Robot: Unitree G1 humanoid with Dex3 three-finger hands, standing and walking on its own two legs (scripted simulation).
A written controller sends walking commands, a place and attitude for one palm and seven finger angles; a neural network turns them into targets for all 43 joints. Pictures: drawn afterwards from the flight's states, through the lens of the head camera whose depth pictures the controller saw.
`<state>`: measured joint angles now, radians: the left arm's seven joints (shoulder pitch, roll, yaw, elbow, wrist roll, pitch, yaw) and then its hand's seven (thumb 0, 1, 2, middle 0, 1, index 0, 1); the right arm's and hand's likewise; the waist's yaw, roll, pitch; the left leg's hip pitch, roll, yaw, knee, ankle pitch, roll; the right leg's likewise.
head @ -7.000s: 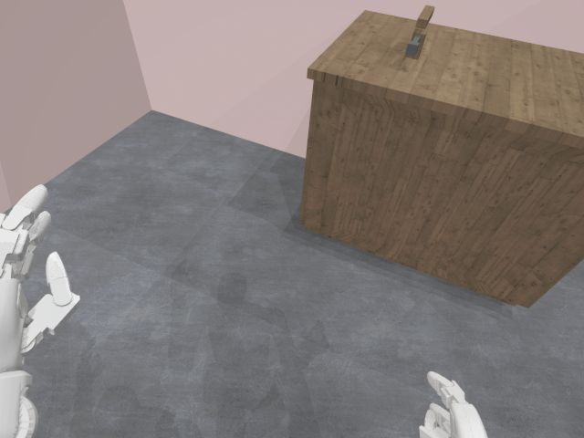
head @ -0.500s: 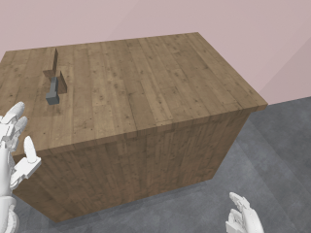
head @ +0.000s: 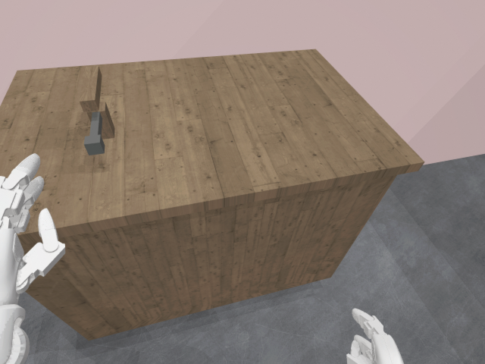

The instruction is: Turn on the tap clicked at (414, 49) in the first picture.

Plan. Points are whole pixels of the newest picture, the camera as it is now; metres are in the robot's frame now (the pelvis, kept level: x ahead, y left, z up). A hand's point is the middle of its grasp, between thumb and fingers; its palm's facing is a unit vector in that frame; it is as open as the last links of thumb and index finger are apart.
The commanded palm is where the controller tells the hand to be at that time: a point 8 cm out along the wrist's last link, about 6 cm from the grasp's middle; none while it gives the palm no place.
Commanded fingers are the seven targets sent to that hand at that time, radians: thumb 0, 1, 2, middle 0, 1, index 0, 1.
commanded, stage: shuffle to correct the standing spot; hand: left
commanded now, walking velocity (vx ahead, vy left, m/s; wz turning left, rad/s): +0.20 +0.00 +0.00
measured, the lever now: (94, 145) +0.46 +0.33 +0.09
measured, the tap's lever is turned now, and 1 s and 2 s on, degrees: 0 0 0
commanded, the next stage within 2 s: come to a stop and stand still in 0.48 s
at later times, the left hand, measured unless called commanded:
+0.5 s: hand (96, 194) +0.30 +0.24 +0.15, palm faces +0.42 -0.85 -0.33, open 7.5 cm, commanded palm +0.25 +0.27 +0.17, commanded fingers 0.00 0.90 0.90 -0.20 -0.30 -0.20 -0.30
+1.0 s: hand (134, 148) +0.37 +0.21 +0.17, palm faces +0.42 -0.82 -0.37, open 7.5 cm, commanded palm +0.32 +0.25 +0.17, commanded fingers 0.00 0.90 0.90 -0.20 -0.30 -0.20 -0.30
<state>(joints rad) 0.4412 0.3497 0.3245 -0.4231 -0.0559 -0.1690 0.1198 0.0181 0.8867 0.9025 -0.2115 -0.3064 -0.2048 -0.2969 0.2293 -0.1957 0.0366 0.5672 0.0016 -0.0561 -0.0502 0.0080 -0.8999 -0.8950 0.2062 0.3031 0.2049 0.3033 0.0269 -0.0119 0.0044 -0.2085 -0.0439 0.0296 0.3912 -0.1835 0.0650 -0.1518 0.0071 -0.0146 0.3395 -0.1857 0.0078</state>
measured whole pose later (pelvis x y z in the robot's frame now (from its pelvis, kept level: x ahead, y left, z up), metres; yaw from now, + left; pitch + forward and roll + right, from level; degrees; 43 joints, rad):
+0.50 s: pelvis +0.08 -0.01 -0.03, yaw -1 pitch -1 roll +0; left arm 0.44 0.37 0.39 -0.53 -0.06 -0.22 0.15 0.02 0.88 0.90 -0.21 -0.31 -0.21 -0.30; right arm 0.21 -0.20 0.01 0.60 0.01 -0.05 -0.03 0.01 -0.90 -0.90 0.20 0.30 0.20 0.30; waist 0.02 -0.07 0.05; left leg -0.27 -0.02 0.10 0.71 -0.41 0.06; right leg -0.25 0.00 0.01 0.87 -0.50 -0.02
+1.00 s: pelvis +0.16 -0.03 -0.02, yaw +0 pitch -4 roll +0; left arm 0.43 0.37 0.40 -0.58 -0.06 -0.20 0.15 0.02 0.88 0.90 -0.22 -0.31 -0.21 -0.30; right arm 0.12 -0.22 0.03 0.58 0.01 -0.06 -0.04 0.01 -0.90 -0.90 0.20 0.30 0.20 0.30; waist 0.01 -0.03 0.13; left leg -0.33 0.03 0.00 0.79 -0.46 -0.01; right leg -0.38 -0.02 -0.12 0.58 -0.15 -0.07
